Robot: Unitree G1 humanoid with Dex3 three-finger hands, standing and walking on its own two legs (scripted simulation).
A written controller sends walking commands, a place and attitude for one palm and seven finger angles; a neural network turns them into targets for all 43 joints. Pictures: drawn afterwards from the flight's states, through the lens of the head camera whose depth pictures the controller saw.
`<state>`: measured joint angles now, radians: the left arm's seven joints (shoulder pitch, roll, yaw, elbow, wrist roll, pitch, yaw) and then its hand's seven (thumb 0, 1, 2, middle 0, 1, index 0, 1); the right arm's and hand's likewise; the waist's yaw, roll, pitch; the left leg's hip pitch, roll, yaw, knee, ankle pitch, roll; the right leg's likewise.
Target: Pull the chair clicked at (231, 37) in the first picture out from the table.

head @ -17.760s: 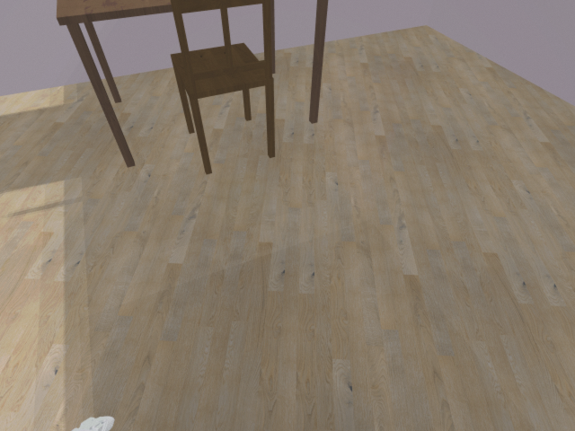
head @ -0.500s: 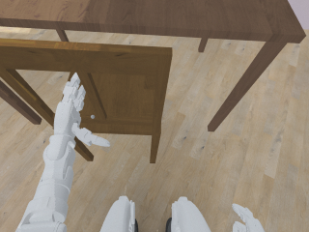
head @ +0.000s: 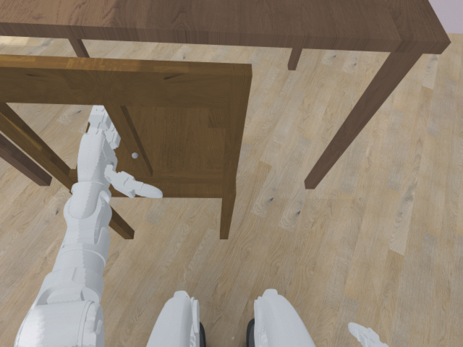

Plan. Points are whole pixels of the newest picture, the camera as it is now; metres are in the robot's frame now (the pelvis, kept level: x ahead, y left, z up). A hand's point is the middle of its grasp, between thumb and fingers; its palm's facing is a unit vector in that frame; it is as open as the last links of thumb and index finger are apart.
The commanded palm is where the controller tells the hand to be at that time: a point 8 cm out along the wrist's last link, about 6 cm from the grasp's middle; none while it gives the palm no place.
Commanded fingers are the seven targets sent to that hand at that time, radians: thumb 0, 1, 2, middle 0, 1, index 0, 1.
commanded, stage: push the fingers through the gap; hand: left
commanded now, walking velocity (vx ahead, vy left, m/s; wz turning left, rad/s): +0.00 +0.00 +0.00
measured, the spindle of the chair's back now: (133, 144) +0.46 +0.17 +0.01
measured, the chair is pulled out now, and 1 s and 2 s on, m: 0.00 0.00 0.04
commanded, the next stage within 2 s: hook a spindle and tug to test in 0.18 s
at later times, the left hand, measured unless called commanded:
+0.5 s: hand (139, 155) +0.43 +0.15 +0.02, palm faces -0.01 -1.00 -0.04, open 16.4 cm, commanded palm +0.41 +0.20 +0.03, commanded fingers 0.00 -0.50 0.30 -0.27 -0.74 -0.27 -0.74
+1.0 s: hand (140, 155) +0.43 +0.15 +0.02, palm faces -0.01 -1.00 -0.03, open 8.4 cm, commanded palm +0.40 +0.20 +0.03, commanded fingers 0.00 0.73 0.83 -0.50 -1.45 -0.50 -1.45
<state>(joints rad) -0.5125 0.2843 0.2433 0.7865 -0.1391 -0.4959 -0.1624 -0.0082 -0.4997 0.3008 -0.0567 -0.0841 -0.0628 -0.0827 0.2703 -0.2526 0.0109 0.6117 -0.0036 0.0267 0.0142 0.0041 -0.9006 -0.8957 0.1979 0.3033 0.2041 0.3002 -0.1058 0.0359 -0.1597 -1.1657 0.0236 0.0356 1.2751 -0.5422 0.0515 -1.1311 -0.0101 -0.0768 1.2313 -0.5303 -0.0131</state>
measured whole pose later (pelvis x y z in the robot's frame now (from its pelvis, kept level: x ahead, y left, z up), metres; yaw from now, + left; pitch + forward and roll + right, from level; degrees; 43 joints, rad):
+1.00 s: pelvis +0.01 +0.00 +0.00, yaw +0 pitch +25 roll -2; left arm -0.50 0.26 0.22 0.78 -0.13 -0.51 -0.13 0.00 0.20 0.60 -0.47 -1.38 -0.47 -1.38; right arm 0.25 -0.25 0.00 0.61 -0.01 0.04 0.02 0.00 -0.90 -0.90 0.20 0.30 0.20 0.30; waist -0.10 0.03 -0.16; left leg -1.15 0.02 0.03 1.27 -0.55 0.04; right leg -1.12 -0.01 -0.08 1.23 -0.54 -0.02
